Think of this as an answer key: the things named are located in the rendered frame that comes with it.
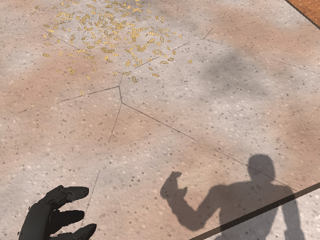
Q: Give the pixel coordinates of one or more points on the robot left hand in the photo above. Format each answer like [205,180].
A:
[44,218]

